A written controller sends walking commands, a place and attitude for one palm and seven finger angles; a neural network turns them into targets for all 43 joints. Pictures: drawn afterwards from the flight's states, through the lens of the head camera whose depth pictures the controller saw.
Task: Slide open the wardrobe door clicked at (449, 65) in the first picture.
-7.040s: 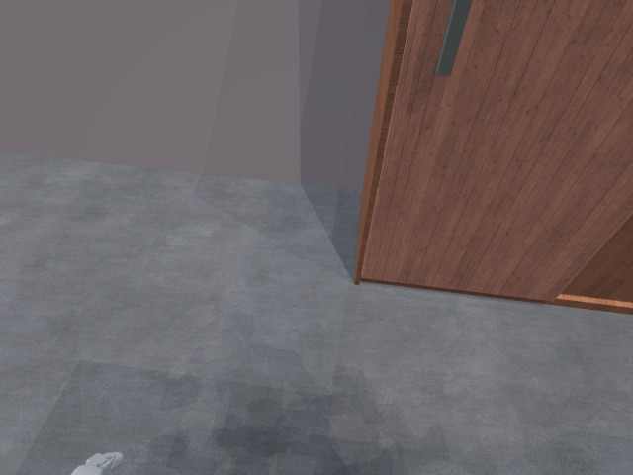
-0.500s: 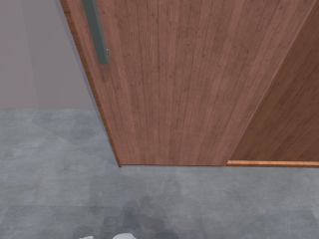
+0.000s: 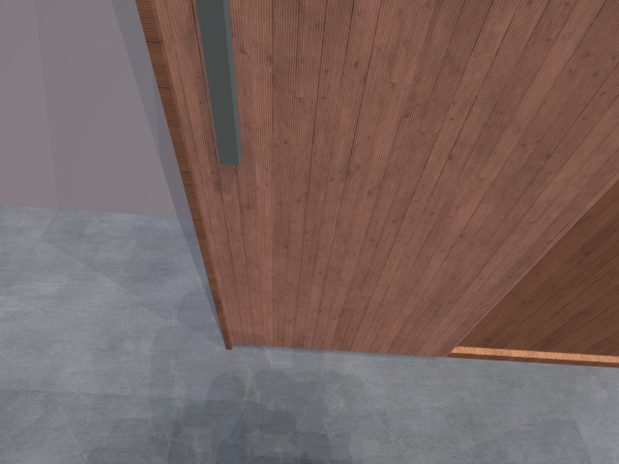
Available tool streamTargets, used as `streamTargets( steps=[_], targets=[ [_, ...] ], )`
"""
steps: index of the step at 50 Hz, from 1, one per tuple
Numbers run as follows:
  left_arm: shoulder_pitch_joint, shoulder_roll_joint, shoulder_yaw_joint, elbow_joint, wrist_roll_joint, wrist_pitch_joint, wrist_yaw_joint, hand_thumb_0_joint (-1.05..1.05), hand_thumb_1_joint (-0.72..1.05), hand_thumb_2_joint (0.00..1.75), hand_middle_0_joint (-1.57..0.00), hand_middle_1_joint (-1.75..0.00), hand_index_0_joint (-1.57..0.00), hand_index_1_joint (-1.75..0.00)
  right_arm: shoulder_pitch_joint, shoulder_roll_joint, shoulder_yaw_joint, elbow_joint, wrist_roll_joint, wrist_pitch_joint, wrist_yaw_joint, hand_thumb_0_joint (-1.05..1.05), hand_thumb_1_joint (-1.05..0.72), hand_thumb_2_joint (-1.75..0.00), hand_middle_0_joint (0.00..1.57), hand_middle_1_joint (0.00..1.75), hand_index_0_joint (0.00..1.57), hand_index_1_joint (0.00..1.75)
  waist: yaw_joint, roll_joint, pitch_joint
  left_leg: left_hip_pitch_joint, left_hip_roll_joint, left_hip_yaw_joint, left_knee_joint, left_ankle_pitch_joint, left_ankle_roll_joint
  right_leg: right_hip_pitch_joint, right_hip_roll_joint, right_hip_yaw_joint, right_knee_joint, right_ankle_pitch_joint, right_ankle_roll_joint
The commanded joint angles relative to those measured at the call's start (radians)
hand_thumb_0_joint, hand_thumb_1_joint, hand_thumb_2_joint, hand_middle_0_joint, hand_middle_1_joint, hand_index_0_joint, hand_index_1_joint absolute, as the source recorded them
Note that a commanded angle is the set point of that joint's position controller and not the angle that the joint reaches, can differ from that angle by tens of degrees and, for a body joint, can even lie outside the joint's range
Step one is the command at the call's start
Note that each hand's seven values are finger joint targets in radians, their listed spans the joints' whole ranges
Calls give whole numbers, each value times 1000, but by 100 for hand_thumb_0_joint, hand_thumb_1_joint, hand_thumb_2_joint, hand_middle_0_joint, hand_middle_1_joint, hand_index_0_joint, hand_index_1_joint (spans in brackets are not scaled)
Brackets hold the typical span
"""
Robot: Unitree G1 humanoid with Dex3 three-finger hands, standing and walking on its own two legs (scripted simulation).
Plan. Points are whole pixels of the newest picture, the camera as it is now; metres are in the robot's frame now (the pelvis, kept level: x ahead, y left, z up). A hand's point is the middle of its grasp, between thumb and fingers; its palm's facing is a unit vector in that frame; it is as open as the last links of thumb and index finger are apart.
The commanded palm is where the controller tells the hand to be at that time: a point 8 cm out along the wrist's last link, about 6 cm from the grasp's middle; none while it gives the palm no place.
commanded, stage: come to a stop and stand still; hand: left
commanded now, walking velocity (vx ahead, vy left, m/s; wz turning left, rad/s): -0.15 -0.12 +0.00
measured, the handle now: (223, 54) +0.51 +0.17 +0.25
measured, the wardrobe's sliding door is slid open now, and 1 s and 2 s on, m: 0.00 0.00 0.00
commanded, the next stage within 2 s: look again from close up in 1.94 s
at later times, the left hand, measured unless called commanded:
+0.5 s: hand out of the picture +0.05 +0.10 -0.17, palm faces +0.02 -0.97 -0.23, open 7.3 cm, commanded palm none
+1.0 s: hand out of the picture -0.09 +0.08 -0.17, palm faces +0.06 -0.99 -0.16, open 7.3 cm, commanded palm none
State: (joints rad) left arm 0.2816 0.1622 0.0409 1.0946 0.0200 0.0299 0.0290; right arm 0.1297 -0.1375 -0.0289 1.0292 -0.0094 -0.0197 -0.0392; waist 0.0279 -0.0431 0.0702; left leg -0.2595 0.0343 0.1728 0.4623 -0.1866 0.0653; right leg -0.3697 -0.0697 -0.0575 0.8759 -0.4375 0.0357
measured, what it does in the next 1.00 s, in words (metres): steps on the spot: right foot, then left foot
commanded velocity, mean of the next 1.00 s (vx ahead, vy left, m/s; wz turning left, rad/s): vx -0.01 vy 0.00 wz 0.00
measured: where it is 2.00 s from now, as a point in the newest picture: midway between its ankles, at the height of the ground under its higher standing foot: outside the picture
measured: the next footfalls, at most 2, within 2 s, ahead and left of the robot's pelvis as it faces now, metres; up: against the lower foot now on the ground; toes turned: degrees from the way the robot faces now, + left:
right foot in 0.26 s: +0.03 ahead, -0.17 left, +0.00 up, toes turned -5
left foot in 0.54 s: -0.01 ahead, +0.06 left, +0.00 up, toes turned +3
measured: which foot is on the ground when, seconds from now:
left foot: down 0.00-0.30, up 0.32-0.52, down 0.54-1.00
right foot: up 0.00-0.24, down 0.26-1.00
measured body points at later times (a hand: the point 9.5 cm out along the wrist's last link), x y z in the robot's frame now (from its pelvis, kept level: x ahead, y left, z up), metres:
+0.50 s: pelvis -0.03 -0.07 +0.00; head -0.02 -0.09 +0.45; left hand +0.04 +0.16 -0.15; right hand -0.03 -0.30 -0.17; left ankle -0.04 +0.06 -0.72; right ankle -0.01 -0.17 -0.74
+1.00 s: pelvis -0.05 -0.07 +0.00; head -0.04 -0.07 +0.45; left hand -0.09 +0.14 -0.16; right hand -0.08 -0.28 -0.16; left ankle -0.05 +0.06 -0.74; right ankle -0.01 -0.17 -0.74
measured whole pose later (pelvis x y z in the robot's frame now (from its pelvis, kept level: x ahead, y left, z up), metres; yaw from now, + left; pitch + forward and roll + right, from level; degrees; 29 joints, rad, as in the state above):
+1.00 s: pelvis -0.05 -0.07 +0.00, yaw -1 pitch -1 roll +0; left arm 0.33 0.11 0.02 1.17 0.01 0.01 0.03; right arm 0.32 -0.11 -0.01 1.14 -0.01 0.01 -0.03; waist 0.02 -0.01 0.03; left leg -0.17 0.04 0.06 0.41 -0.22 -0.02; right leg -0.22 0.00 -0.09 0.40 -0.16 -0.04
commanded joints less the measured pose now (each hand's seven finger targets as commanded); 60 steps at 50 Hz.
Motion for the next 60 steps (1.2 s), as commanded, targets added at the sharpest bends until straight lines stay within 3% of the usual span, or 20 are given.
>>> streamTargets(
  steps=[1, 5, 8, 10, 11, 12, 13, 14, 15, 18, 23, 25, 27, 28, 29, 30, 34, 39, 45, 60],
  targets=[
    [64, 55, 27, -70, 6, 20, 2, 0, 90, 90, -20, -30, -20, -30, 102, -180, -52, -22, -10, 14, -17, 0, -90, -90, 20, 30, 20, 30, -34, 165, -117, 125, 331, -229, -127, 580, 125, -65, 1, 44, 112, -5, 10],
    [7, 53, 31, -113, 4, 22, -1, 0, 90, 90, -20, -30, -20, -30, 94, -185, -66, -33, -17, 21, -12, 0, -90, -90, 20, 30, 20, 30, -42, 209, -126, 133, 312, -214, -104, 534, 119, -58, 12, 34, 55, -19, 8],
    [-11, 49, 23, -130, 4, 6, -1, 0, 90, 90, -20, -30, -20, -30, 95, -181, -69, -34, -20, 26, -3, 0, -90, -90, 20, 30, 20, 30, -44, 236, -111, 107, 290, -220, -87, 475, 104, 17, 22, -4, -131, -16, -6],
    [26, 53, 24, -116, 0, -3, 0, 0, 90, 90, -20, -30, -20, -30, 97, -188, -73, -34, -15, 30, 5, 0, -90, -90, 20, 30, 20, 30, -24, 222, -151, 75, 257, -208, -61, 353, 67, 138, 34, -25, -305, 133, -9],
    [62, 64, 24, -106, 1, -9, 2, 0, 90, 90, -20, -30, -20, -30, 95, -179, -73, -38, -9, 31, 9, 0, -90, -90, 20, 30, 20, 30, -8, 189, -166, 41, 226, -188, -23, 249, 33, 211, 26, -25, -424, 239, -11],
    [58, 107, 26, -106, 8, -18, 6, 0, 90, 90, -20, -30, -20, -30, 111, -136, -68, -38, -2, 31, 15, 0, -90, -90, 20, 30, 20, 30, -11, 81, -150, -24, 166, -155, 50, 86, -19, 255, -46, 59, -528, 314, -28],
    [8, 175, 28, -115, 13, -32, 11, 0, 90, 90, -20, -30, -20, -30, 134, -64, -50, -51, 4, 34, 23, 0, -90, -90, 20, 30, 20, 30, -40, -118, -105, -130, 68, -79, 119, -154, -82, 245, -212, 236, -567, 426, -95],
    [-11, 195, 25, -127, 8, -30, 8, 0, 90, 90, -20, -30, -20, -30, 83, -48, -40, -71, 2, 47, 25, 0, -90, -90, 20, 30, 20, 30, -15, -138, -68, -107, 31, -104, 199, -313, -91, 119, -290, 259, -605, 423, -168],
    [-36, 194, 30, -129, 9, -35, 8, 0, 90, 90, -20, -30, -20, -30, 60, -59, -40, -75, -5, 61, 22, 0, -90, -90, 20, 30, 20, 30, -12, -219, -56, -103, 35, -141, 271, -343, -84, 59, -268, 279, -626, 368, -196],
    [-113, 143, 16, -124, 2, -33, 9, 0, 90, 90, -20, -30, -20, -30, 143, -64, -36, -10, -4, 58, 21, 0, -90, -90, 20, 30, 20, 30, -53, -99, -55, -82, 22, -149, 347, -245, -84, 97, -184, 178, -585, 384, -190],
    [-58, 123, 14, -87, -3, -38, 7, 0, 90, 90, -20, -30, -20, -30, 163, -52, -21, 21, -5, 46, 13, 0, -90, -90, 20, 30, 20, 30, -28, -93, -36, -32, 29, -137, 171, -203, -95, 140, -156, 169, -566, 366, -180],
    [-62, 116, 11, -73, -11, -39, 9, 0, 90, 90, -20, -30, -20, -30, 210, -48, -13, 50, -4, 34, 7, 0, -90, -90, 20, 30, 20, 30, -44, -45, -45, 73, 37, -154, 0, -71, -88, 113, -141, 173, -543, 337, -145],
    [-57, 83, 2, -67, -19, -38, 5, 0, 90, 90, -20, -30, -20, -30, 220, -76, -5, 67, -7, 17, 2, 0, -90, -90, 20, 30, 20, 30, -28, 54, -39, 96, 105, -222, -83, 91, -63, 119, -55, 113, -523, 302, -77],
    [-41, 75, 2, -61, -16, -39, 3, 0, 90, 90, -20, -30, -20, -30, 207, -93, -5, 68, -6, 12, -1, 0, -90, -90, 20, 30, 20, 30, -14, 61, -43, 74, 129, -233, -91, 88, -56, 156, -37, 102, -525, 307, -63],
    [-44, 76, 3, -47, -16, -33, 4, 0, 90, 90, -20, -30, -20, -30, 185, -83, -4, 77, -6, 7, 0, 0, -90, -90, 20, 30, 20, 30, -9, 162, -45, 37, 124, -244, -123, 74, -51, 197, -33, 75, -505, 308, -54],
    [-41, 81, 3, -39, -17, -31, 5, 0, 90, 90, -20, -30, -20, -30, 178, -78, -1, 76, -5, 6, 0, 0, -90, -90, 20, 30, 20, 30, -5, 185, -42, 5, 124, -243, -154, 37, -51, 238, -27, 66, -500, 303, -50],
    [-9, 78, -6, -6, -13, -32, 2, 0, 90, 90, -20, -30, -20, -30, 188, -67, -1, 79, -6, 14, 1, 0, -90, -90, 20, 30, 20, 30, -6, 96, 17, -8, 88, -214, -177, -115, -60, 206, -36, 95, -568, 205, -52],
    [10, 74, -8, 4, -9, -35, 3, 0, 90, 90, -20, -30, -20, -30, 242, -56, 0, 88, -7, 23, 4, 0, -90, -90, 20, 30, 20, 30, -28, 14, 42, 20, 59, -185, -156, -148, -58, 123, -43, 131, -634, 52, -51],
    [55, 56, -8, 18, -9, -40, 5, 0, 90, 90, -20, -30, -20, -30, 266, -47, 3, 90, -8, 19, 4, 0, -90, -90, 20, 30, 20, 30, -31, 31, 26, 29, 53, -182, -145, -146, -53, 97, -42, 135, -633, 35, -52],
    [94, 25, -17, 37, -8, -48, 10, 0, 90, 90, -20, -30, -20, -30, 282, -44, 10, 95, -2, -4, -2, 0, -90, -90, 20, 30, 20, 30, -19, 61, 13, 4, 78, -210, -175, -88, -47, 159, -34, 93, -550, 227, -54]
  ],
)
